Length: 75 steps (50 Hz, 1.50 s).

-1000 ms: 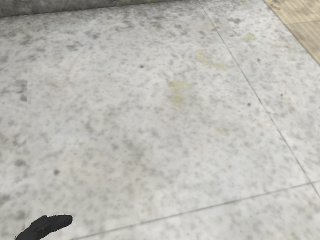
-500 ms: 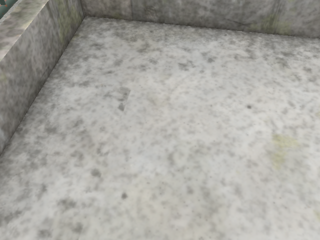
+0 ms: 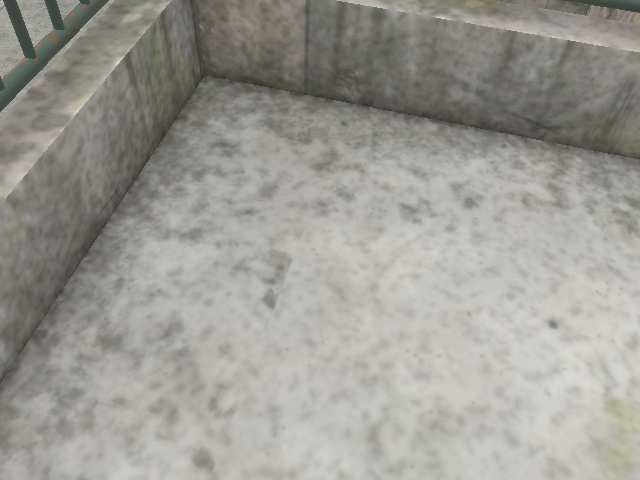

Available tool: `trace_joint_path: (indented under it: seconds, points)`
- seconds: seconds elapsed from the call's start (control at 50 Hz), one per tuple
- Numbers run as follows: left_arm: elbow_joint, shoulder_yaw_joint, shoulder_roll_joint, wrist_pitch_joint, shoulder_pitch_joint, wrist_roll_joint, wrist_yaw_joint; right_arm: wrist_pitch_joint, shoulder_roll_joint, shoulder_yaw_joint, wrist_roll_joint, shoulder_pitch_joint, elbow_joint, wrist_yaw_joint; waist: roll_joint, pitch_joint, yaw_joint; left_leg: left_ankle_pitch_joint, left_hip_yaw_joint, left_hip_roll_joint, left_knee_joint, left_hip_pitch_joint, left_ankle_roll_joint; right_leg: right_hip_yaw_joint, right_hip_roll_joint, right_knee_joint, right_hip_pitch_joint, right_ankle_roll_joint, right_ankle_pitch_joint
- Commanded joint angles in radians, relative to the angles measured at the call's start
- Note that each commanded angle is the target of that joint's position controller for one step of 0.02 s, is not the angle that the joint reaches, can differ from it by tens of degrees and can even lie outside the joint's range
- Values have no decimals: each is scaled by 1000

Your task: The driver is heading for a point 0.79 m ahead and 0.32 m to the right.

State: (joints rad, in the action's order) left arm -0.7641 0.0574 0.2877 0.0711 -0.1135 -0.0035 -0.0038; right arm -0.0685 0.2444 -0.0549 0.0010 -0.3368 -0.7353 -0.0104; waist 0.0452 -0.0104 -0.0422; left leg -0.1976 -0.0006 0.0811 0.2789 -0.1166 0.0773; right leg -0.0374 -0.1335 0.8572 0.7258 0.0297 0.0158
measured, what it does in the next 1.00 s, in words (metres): walks ahead, turning right: right foot, then left foot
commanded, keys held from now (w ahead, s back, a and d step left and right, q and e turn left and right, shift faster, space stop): w+e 1.00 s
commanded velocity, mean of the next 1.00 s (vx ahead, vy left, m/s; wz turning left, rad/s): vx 0.50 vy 0.00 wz -0.46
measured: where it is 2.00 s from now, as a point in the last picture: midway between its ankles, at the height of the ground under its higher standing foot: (436, 354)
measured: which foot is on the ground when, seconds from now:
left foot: down 0.00-0.26, up 0.28-0.70, down 0.72-1.00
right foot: up 0.00-0.22, down 0.24-0.72, up 0.74-1.00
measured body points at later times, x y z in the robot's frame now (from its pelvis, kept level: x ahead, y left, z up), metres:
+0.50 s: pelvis +0.29 -0.08 +0.00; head +0.32 -0.11 +0.45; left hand +0.42 +0.17 -0.11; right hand +0.41 -0.38 -0.09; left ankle +0.43 +0.08 -0.68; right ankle +0.27 -0.15 -0.75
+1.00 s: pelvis +0.55 -0.12 +0.00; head +0.58 -0.13 +0.45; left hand +0.85 +0.02 -0.09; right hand +0.45 -0.39 -0.12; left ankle +0.58 -0.01 -0.75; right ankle +0.55 -0.30 -0.67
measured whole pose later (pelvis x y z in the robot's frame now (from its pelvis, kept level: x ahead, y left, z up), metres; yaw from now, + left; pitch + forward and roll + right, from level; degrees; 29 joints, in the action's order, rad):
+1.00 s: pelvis +0.55 -0.12 +0.00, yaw -32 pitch +2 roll +2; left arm -0.64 0.08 0.32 0.01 -0.19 -0.02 -0.01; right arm -0.09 0.26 -0.07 0.01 -0.32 -0.79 0.00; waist 0.05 -0.02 -0.06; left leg -0.22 -0.11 0.02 0.31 -0.12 0.02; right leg -0.07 -0.08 1.04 0.70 0.02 0.20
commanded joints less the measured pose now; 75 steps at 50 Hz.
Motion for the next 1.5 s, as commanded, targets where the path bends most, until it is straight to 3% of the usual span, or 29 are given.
trace_joint_path:
  seconds: [0.02,0.14,0.22,0.24,0.26,0.28,0.3,0.32,0.36,0.44,0.54,0.64,0.7,0.72,0.74,0.76,0.8,0.84,0.92,1.14,1.18,1.22,1.24,1.26,1.28,1.3,1.34,1.42,1.5]
  points:
    - [61,1,40,11,71,-12,-14,-21,167,-43,-1,24,46,10,-109,-10,-8,247,82,-257,-121,-6,130,17,16,-146,-44,-9,-156]
    - [122,-2,48,13,165,-20,-53,-6,186,-55,-6,-27,-17,17,-102,-64,-42,334,34,-340,-57,196,103,21,60,-264,28,-77,-21]
    - [86,40,121,9,-65,-7,-57,18,218,-62,-11,40,-3,38,-134,99,95,910,-71,-287,282,193,28,135,192,-311,-345,-155,85]
    - [54,66,181,5,-220,-8,-45,17,201,-53,-2,34,10,48,-90,188,161,777,-99,-249,525,19,-13,33,146,-306,-622,-198,17]
    - [53,91,290,6,-310,-10,-35,-6,103,-18,22,-67,54,36,152,321,119,142,-92,-79,942,-411,-92,-464,-115,-338,-1024,-383,92]
    - [51,71,232,7,-335,-22,-38,-39,108,-7,17,-44,46,20,176,428,141,-362,86,3,1096,-599,-97,-791,-193,-508,-1152,-448,206]
    - [58,58,186,3,-298,-18,-32,-61,164,-22,-24,44,72,4,111,309,161,-305,132,-64,1134,-697,-80,-665,-167,-532,-1082,-392,273]
    - [73,52,163,1,-237,-16,-27,-73,165,-16,-29,114,94,3,25,200,144,-220,111,-109,1071,-700,-68,-543,-130,-542,-930,-356,235]
    - [101,33,117,-3,-143,-4,-21,-68,168,-27,8,146,105,16,-39,83,68,-135,94,-169,913,-586,-76,-397,-67,-585,-656,-323,57]
    - [112,38,133,1,-127,-5,-4,-30,130,-21,19,123,111,26,6,51,23,-66,62,-173,750,-513,-126,-285,-9,-632,-479,-328,-99]
    - [85,47,154,-14,-195,-22,17,-36,82,-1,11,306,148,19,32,32,93,237,48,-108,385,-427,-154,-216,65,-601,-434,-258,-26]
    - [69,48,151,-34,-254,-27,24,-58,127,-18,-9,379,170,-5,52,32,112,195,85,-69,218,-372,-129,-361,17,-496,-560,-236,73]
    - [88,43,124,-39,-214,-19,23,-71,168,-45,-5,226,135,-1,79,85,21,143,71,-80,140,-139,-62,-382,53,-345,-551,-187,8]
    - [108,24,70,-32,-201,-9,17,-75,215,-61,14,89,123,7,15,203,-44,121,184,-215,171,101,4,-314,103,-119,-451,-150,60]
    - [130,5,12,-23,-329,-26,19,-63,301,-83,31,-32,95,12,-262,351,-22,-27,579,-448,137,464,168,-159,247,216,-119,-74,395]
    - [129,10,82,-18,-342,-33,19,-54,244,-74,3,-50,85,5,-343,339,-26,-251,807,-522,57,474,203,-142,190,387,50,-56,571]
    - [142,34,154,-29,-188,-23,18,-40,149,-44,5,43,104,13,-144,112,-41,-216,531,-431,25,233,122,-109,109,457,82,-40,405]
    - [164,39,126,-34,-141,-16,9,-35,111,-29,13,100,90,14,-144,14,1,-37,347,-354,-29,56,94,-97,58,383,30,-37,321]
    - [180,27,65,-52,-128,-19,1,-48,135,-38,7,106,51,11,-150,-11,26,130,172,-336,-103,-22,112,-64,29,287,8,-18,252]
    - [256,12,43,-38,122,-18,-51,-10,232,-63,-22,36,-42,20,-110,-67,-34,408,-106,-354,-50,132,52,60,68,-200,-78,-71,54]
    - [250,33,77,-36,49,-1,-53,3,260,-69,-35,40,-47,26,-142,-6,24,801,-135,-344,113,155,28,116,147,-249,-233,-110,133]
    - [182,80,171,-38,-213,5,-32,2,229,-53,-30,36,-43,31,-95,141,163,732,-182,-267,484,-25,-45,75,171,-364,-669,-171,-150]
    - [177,90,275,-46,-268,13,-8,-12,110,-14,39,-27,-3,19,192,269,104,-220,-183,-144,870,-384,-110,-269,-114,-242,-1033,-289,-690]
    - [214,68,254,-38,-253,21,-14,-28,134,5,12,-99,-19,4,211,531,106,-532,32,-64,1121,-515,-133,-639,-318,-345,-1172,-476,-679]
    - [202,54,187,-39,-245,21,-22,-25,221,-22,-28,-1,-31,-1,51,482,154,-447,99,-123,1136,-521,-129,-492,-247,-374,-1078,-424,-667]
    - [187,43,157,-35,-185,5,-23,-20,199,-14,-37,70,0,4,40,325,126,-381,66,-158,1068,-578,-123,-358,-193,-385,-955,-376,-618]
    - [180,25,108,-31,-86,-1,-18,2,185,-15,-9,98,-10,27,-21,179,59,-285,59,-203,946,-501,-132,-254,-123,-454,-686,-320,-529]
    - [156,24,105,-16,-6,24,-14,46,132,-8,1,24,-39,44,20,158,-18,-184,42,-187,762,-298,-155,-117,-75,-534,-444,-311,-544]
    - [113,21,99,-30,-2,25,2,58,114,1,4,102,-36,47,48,154,10,-39,39,-178,535,-225,-153,-76,-48,-554,-428,-280,-340]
